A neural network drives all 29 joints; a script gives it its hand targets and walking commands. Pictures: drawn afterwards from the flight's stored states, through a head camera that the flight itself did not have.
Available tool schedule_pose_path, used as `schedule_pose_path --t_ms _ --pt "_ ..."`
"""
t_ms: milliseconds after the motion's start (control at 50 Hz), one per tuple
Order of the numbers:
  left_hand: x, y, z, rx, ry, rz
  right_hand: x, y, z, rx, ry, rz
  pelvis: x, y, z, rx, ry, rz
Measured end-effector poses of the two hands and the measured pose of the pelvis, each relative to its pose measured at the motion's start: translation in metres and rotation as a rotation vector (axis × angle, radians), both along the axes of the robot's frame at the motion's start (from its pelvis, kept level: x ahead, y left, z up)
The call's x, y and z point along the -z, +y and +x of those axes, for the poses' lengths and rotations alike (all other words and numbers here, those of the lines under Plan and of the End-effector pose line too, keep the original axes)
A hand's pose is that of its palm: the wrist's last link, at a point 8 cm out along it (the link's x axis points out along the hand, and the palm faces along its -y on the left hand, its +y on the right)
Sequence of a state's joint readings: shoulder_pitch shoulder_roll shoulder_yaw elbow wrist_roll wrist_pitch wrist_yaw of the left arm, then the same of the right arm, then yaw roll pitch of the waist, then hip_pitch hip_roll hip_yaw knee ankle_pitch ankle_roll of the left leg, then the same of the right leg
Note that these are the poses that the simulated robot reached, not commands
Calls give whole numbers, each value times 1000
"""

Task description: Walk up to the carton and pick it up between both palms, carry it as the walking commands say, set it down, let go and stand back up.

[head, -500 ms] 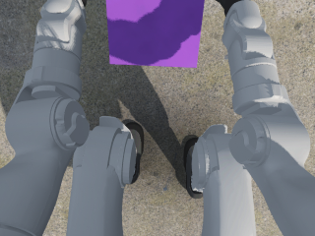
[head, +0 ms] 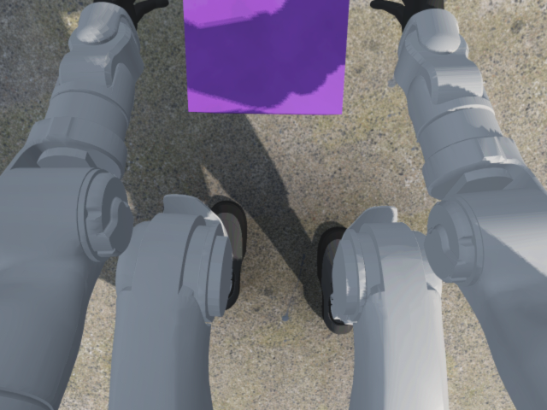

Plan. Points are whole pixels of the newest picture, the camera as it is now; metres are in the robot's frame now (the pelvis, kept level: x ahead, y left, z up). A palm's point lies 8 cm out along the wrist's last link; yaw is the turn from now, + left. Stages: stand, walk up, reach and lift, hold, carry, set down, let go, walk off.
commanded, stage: set down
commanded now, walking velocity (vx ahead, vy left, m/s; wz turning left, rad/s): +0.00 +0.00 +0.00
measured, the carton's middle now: (267, 15) +0.55 +0.07 -0.28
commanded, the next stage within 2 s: let go in 1.64 s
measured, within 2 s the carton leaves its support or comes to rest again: neither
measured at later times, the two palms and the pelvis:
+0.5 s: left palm out of the picture +0.53 +0.25 -0.13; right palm out of the picture +0.55 -0.11 -0.12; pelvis -0.01 +0.00 +0.02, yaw +1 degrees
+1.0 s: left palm out of the picture +0.53 +0.25 +0.03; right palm out of the picture +0.56 -0.12 +0.03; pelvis +0.00 +0.01 +0.13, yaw +1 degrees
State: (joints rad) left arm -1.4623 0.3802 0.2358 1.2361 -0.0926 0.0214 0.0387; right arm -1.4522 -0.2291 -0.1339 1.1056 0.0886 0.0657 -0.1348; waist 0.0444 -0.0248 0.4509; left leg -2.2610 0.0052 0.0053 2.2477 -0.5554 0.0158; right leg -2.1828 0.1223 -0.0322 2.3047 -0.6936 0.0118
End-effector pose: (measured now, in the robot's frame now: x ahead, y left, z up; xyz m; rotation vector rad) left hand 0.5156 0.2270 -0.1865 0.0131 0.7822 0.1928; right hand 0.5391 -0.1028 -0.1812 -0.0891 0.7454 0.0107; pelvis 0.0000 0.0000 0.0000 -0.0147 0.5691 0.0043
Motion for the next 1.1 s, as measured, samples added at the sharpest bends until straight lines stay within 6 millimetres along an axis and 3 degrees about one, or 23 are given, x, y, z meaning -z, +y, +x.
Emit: schedule_pose_path --t_ms 160,380,580,780,1100 --pt "-5 12 -11 -23 10 -3 -7 -16 -5 14 24 -20 -1 0 -11 -1 -33 0" --pt "-26 11 8 -26 -64 -2 -29 -6 10 18 -51 -2 -6 4 -11 -9 -7 -7" --pt "-88 25 14 -46 -130 13 -87 -3 18 37 -111 -13 -34 3 -6 -28 81 -15" --pt "-156 25 17 -24 -139 10 -156 -11 19 56 -113 -22 -79 6 -4 -33 148 -28" --pt "-241 29 15 -16 -152 20 -238 -15 17 69 -126 -12 -155 8 10 -38 220 -28"
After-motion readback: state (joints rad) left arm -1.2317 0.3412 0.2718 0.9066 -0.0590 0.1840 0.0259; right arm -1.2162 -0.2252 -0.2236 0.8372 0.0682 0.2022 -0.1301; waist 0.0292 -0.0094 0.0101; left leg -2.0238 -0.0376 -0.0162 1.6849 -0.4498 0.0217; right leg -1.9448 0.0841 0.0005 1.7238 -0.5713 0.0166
